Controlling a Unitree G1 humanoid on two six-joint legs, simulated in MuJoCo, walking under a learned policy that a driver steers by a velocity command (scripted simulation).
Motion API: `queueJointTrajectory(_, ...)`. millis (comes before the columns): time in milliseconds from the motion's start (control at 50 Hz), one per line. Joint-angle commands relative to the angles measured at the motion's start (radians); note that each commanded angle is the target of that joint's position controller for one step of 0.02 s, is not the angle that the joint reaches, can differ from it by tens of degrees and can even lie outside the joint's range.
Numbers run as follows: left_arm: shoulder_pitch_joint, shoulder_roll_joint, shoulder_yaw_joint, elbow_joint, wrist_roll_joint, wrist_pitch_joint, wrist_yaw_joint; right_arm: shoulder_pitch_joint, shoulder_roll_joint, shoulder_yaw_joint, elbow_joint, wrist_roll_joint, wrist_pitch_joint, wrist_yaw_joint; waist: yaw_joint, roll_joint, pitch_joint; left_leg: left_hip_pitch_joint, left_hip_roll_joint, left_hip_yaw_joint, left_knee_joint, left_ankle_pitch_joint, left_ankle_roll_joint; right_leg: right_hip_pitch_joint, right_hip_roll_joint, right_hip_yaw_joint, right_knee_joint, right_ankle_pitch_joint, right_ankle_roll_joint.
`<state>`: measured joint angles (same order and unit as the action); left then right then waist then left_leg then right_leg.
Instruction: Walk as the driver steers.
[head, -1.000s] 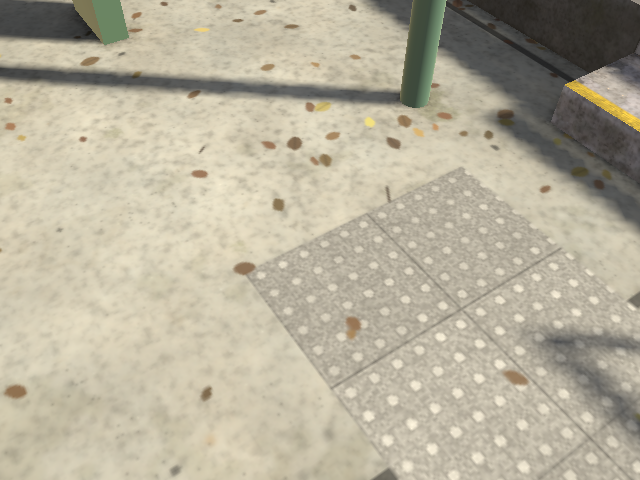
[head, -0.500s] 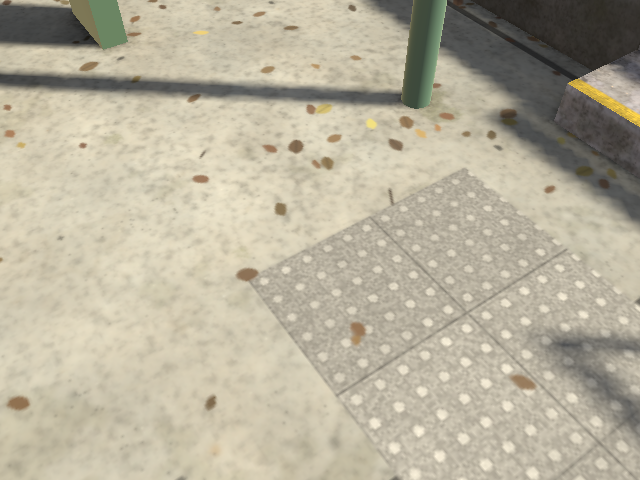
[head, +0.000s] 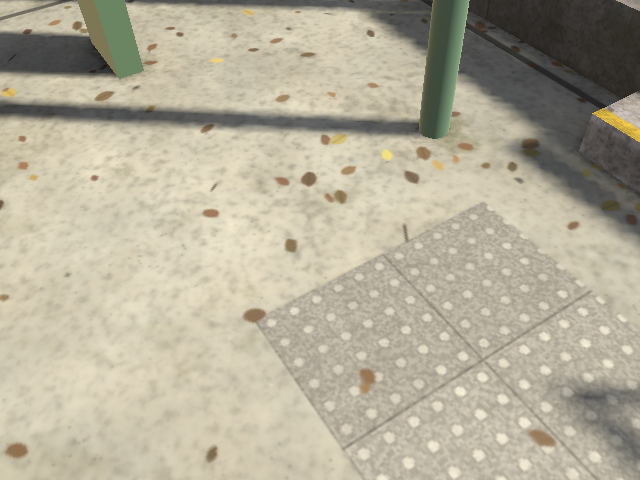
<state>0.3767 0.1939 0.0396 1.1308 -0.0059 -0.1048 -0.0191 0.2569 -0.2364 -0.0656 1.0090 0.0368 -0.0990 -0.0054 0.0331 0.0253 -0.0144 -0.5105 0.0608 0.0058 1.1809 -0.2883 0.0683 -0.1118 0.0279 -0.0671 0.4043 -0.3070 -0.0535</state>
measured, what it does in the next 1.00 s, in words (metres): walks ahead: left foot, then right foot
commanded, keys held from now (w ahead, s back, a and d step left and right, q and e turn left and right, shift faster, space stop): w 0.98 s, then w+q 0.02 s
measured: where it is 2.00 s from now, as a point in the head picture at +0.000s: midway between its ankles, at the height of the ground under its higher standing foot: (346, 334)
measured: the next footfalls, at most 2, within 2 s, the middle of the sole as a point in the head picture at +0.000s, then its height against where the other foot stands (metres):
left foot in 0.32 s outside the picture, level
right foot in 0.88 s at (397, 416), level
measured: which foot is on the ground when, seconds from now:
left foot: up 0.00-0.30, down 0.32-0.90, up 0.92-1.00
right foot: down 0.00-0.32, up 0.34-0.86, down 0.88-1.00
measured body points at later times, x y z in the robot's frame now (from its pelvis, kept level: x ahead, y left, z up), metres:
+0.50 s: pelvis +0.27 +0.07 +0.00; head +0.30 +0.07 +0.45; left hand +0.34 +0.34 -0.14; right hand +0.34 -0.19 -0.14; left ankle +0.32 +0.15 -0.74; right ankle +0.24 -0.09 -0.65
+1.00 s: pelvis +0.57 +0.00 -0.01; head +0.60 -0.01 +0.44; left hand +0.68 +0.26 -0.13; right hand +0.60 -0.27 -0.15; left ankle +0.45 +0.15 -0.64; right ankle +0.63 -0.09 -0.74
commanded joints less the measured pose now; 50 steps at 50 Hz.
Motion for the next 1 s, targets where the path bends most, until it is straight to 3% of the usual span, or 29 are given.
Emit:
queueJointTrajectory(20, 0.049, 0.093, -0.002, -0.032, 0.008, 0.003, 0.012, -0.067, -0.050, -0.017, -0.069, -0.009, -0.003, 0.012, -0.006, -0.095, 0.099, -0.273, 0.073, -0.017, -0.085, 0.107, -0.013, 0.117, -0.248, 0.242, -0.252, 0.294, -0.129)
queueJointTrajectory(100, 0.062, 0.146, 0.003, -0.053, 0.011, 0.013, 0.038, -0.263, -0.008, 0.006, -0.149, -0.014, 0.004, 0.018, 0.021, -0.084, 0.144, -0.225, 0.041, 0.027, -0.396, 0.254, -0.052, 0.034, -0.222, 0.152, -0.301, 0.338, -0.129)
queueJointTrajectory(160, 0.112, 0.164, 0.012, -0.049, 0.000, 0.013, 0.042, -0.359, -0.021, 0.014, -0.183, -0.007, 0.003, 0.033, 0.042, -0.102, 0.163, -0.153, 0.007, 0.055, -0.538, 0.323, -0.046, 0.038, -0.236, 0.122, -0.327, 0.317, -0.130)
queueJointTrajectory(220, 0.128, 0.164, 0.021, -0.042, -0.011, 0.018, 0.042, -0.404, -0.044, 0.014, -0.213, -0.003, -0.002, 0.049, 0.026, -0.102, 0.174, -0.150, 0.001, 0.037, -0.621, 0.307, -0.007, 0.148, -0.279, 0.105, -0.286, 0.401, -0.115)
queueJointTrajectory(260, 0.102, 0.187, 0.032, -0.052, -0.008, 0.026, 0.042, -0.347, -0.085, -0.003, -0.211, -0.005, -0.007, 0.055, -0.026, -0.128, 0.109, -0.038, -0.037, 0.055, -0.638, 0.254, 0.026, 0.212, -0.294, 0.086, -0.181, 0.676, -0.093)
queueJointTrajectory(280, 0.087, 0.200, 0.037, -0.057, -0.004, 0.033, 0.041, -0.259, -0.117, -0.020, -0.190, -0.005, -0.007, 0.053, -0.079, -0.151, 0.039, 0.088, -0.072, 0.078, -0.627, 0.225, 0.046, 0.225, -0.287, 0.069, -0.068, 0.865, -0.079)
queueJointTrajectory(300, 0.071, 0.192, 0.034, -0.065, 0.001, 0.042, 0.041, -0.087, -0.158, -0.044, -0.138, -0.003, -0.003, 0.047, -0.164, -0.152, -0.060, 0.309, -0.103, 0.095, -0.629, 0.218, 0.074, 0.171, -0.246, 0.036, 0.132, 0.955, -0.053)
queueJointTrajectory(320, 0.063, 0.166, 0.021, -0.089, 0.012, 0.044, 0.038, 0.096, -0.218, -0.064, -0.096, -0.012, 0.002, 0.037, -0.231, -0.092, -0.183, 0.627, 0.042, -0.075, -0.600, 0.175, 0.128, -0.063, -0.202, 0.018, 0.433, 0.720, -0.022)
queueJointTrajectory(340, 0.196, 0.006, -0.020, -0.103, 0.005, 0.022, 0.024, 0.190, -0.297, -0.076, -0.067, -0.033, 0.004, 0.038, -0.143, 0.197, -0.366, 0.946, 0.313, -0.622, -0.749, -0.107, 0.299, -0.430, 0.008, 0.049, 0.841, 0.000, 0.040)
queueJointTrajectory(360, 0.134, 0.069, -0.006, -0.096, -0.022, -0.013, 0.016, 0.171, -0.215, -0.050, -0.066, -0.030, 0.004, 0.039, -0.168, 0.181, -0.379, 0.929, 0.325, -0.812, -0.910, -0.183, 0.286, -0.542, 0.015, 0.208, 0.995, -0.227, 0.019)
queueJointTrajectory(380, 0.029, 0.135, 0.014, -0.139, -0.048, -0.030, 0.014, 0.064, -0.170, -0.035, -0.077, -0.022, -0.003, 0.039, -0.143, 0.151, -0.200, 0.790, 0.295, -0.648, -0.917, -0.133, 0.228, -0.638, -0.043, 0.188, 1.034, -0.176, 0.001)
queueJointTrajectory(400, -0.037, 0.152, 0.016, -0.158, -0.047, -0.037, 0.022, -0.032, -0.130, -0.022, -0.103, -0.024, -0.010, 0.040, -0.110, 0.047, -0.115, 0.615, 0.260, -0.491, -0.932, -0.009, 0.195, -0.604, -0.103, 0.164, 0.989, -0.077, -0.010)
queueJointTrajectory(420, -0.063, 0.151, 0.026, -0.160, -0.032, -0.032, 0.033, -0.092, -0.103, -0.014, -0.107, -0.037, -0.018, 0.046, -0.071, -0.002, -0.058, 0.459, 0.223, -0.380, -0.955, 0.102, 0.174, -0.546, -0.143, 0.149, 0.920, -0.011, -0.011)
queueJointTrajectory(460, -0.012, 0.114, 0.032, -0.151, -0.020, 0.001, 0.040, -0.117, -0.063, -0.001, -0.093, -0.049, -0.025, 0.053, -0.009, 0.038, -0.035, 0.312, 0.167, -0.259, -1.004, 0.152, 0.159, -0.433, -0.185, 0.156, 0.836, 0.034, -0.018)
queueJointTrajectory(480, -0.004, 0.096, 0.032, -0.152, -0.019, 0.013, 0.041, -0.099, -0.068, -0.002, -0.082, -0.046, -0.025, 0.051, -0.001, 0.044, -0.020, 0.277, 0.158, -0.229, -1.029, 0.158, 0.168, -0.424, -0.192, 0.148, 0.801, 0.033, -0.014)
queueJointTrajectory(520, -0.062, 0.103, 0.036, -0.178, -0.013, 0.027, 0.044, -0.063, -0.102, -0.007, -0.067, -0.044, -0.026, 0.036, 0.002, 0.039, 0.025, 0.242, 0.154, -0.188, -1.072, 0.162, 0.182, -0.475, -0.203, 0.135, 0.718, 0.086, 0.005)
queueJointTrajectory(600, -0.225, 0.115, 0.042, -0.235, 0.002, 0.023, 0.038, 0.021, -0.135, -0.012, -0.051, -0.040, -0.017, 0.005, -0.035, 0.018, 0.062, 0.314, 0.148, -0.142, -1.093, 0.207, 0.166, -0.601, -0.200, 0.124, 0.472, 0.305, 0.041)
queueJointTrajectory(680, -0.368, 0.094, 0.029, -0.271, -0.007, 0.013, 0.020, 0.097, -0.148, -0.013, -0.035, -0.027, -0.010, -0.004, -0.083, 0.021, 0.081, 0.365, 0.125, -0.072, -1.088, 0.231, 0.135, -0.557, -0.149, 0.073, 0.252, 0.434, 0.047)
queueJointTrajectory(760, -0.469, 0.099, 0.020, -0.313, -0.015, 0.006, -0.004, 0.166, -0.156, -0.019, -0.004, -0.021, 0.008, -0.006, -0.112, 0.024, 0.109, 0.504, 0.174, -0.069, -1.028, 0.257, 0.130, -0.583, -0.127, 0.069, 0.149, 0.369, 0.031)
queueJointTrajectory(820, -0.439, 0.134, 0.028, -0.324, -0.019, -0.004, -0.018, 0.154, -0.176, -0.030, -0.002, -0.018, 0.024, -0.010, -0.072, 0.052, 0.084, 0.580, 0.211, -0.078, -0.943, 0.407, 0.105, -0.505, -0.099, 0.055, 0.103, 0.253, -0.009)
queueJointTrajectory(840, -0.370, 0.160, 0.041, -0.309, -0.018, -0.008, -0.019, 0.129, -0.184, -0.032, -0.009, -0.018, 0.029, -0.010, -0.027, 0.068, 0.040, 0.582, 0.199, -0.060, -0.862, 0.582, 0.091, -0.393, -0.066, 0.026, 0.091, 0.228, -0.028)
queueJointTrajectory(860, -0.216, 0.200, 0.065, -0.261, -0.015, -0.009, -0.015, 0.110, -0.168, -0.026, -0.016, -0.019, 0.034, -0.010, 0.048, 0.059, -0.050, 0.546, 0.149, -0.018, -0.686, 0.725, 0.066, -0.188, -0.031, -0.001, 0.077, 0.238, -0.055)
queueJointTrajectory(880, -0.016, 0.275, 0.090, -0.212, -0.003, -0.008, -0.006, 0.111, -0.134, -0.009, -0.039, -0.031, 0.035, -0.009, 0.116, -0.007, -0.201, 0.362, 0.092, 0.028, -0.397, 0.575, 0.029, 0.131, -0.158, 0.141, 0.116, 0.247, -0.117)
queueJointTrajectory(900, 0.090, 0.364, 0.111, -0.185, 0.006, 0.000, -0.005, 0.225, -0.011, 0.026, -0.052, -0.037, 0.012, 0.001, 0.066, -0.262, -0.334, -0.061, -0.096, 0.044, -0.005, 0.043, -0.048, 0.498, -0.400, 0.626, 0.023, 0.064, -0.277)
queueJointTrajectory(920, 0.086, 0.281, 0.083, -0.187, -0.001, 0.002, -0.006, 0.190, -0.067, 0.016, -0.041, -0.018, -0.015, 0.007, 0.084, -0.261, -0.383, -0.192, -0.103, -0.108, 0.150, -0.264, -0.036, 0.527, -0.428, 0.822, -0.105, -0.023, -0.287)
queueJointTrajectory(940, -0.007, 0.227, 0.066, -0.203, -0.008, 0.000, -0.004, 0.103, -0.136, -0.003, -0.069, 0.009, -0.032, 0.011, 0.072, -0.214, -0.233, -0.283, -0.040, -0.114, 0.198, -0.214, -0.016, 0.414, -0.395, 0.665, -0.107, -0.010, -0.233)
queueJointTrajectory(960, -0.091, 0.190, 0.054, -0.228, -0.003, 0.000, -0.003, 0.036, -0.143, -0.003, -0.085, 0.011, -0.038, 0.007, 0.048, -0.131, -0.146, -0.266, 0.018, -0.085, 0.163, -0.121, -0.006, 0.263, -0.354, 0.519, -0.122, 0.071, -0.200)
queueJointTrajectory(980, -0.153, 0.162, 0.045, -0.235, 0.008, -0.002, -0.007, 0.002, -0.135, -0.009, -0.090, -0.003, -0.033, 0.000, 0.016, -0.080, -0.075, -0.222, 0.054, -0.071, 0.089, -0.051, -0.008, 0.113, -0.318, 0.426, -0.157, 0.149, -0.183)
queueJointTrajectory(1000, -0.186, 0.127, 0.034, -0.236, 0.017, -0.007, -0.009, 0.020, -0.125, -0.016, -0.082, -0.009, -0.016, -0.005, -0.022, -0.089, -0.050, -0.155, 0.086, -0.083, 0.037, -0.007, -0.005, 0.024, -0.284, 0.344, -0.190, 0.189, -0.162)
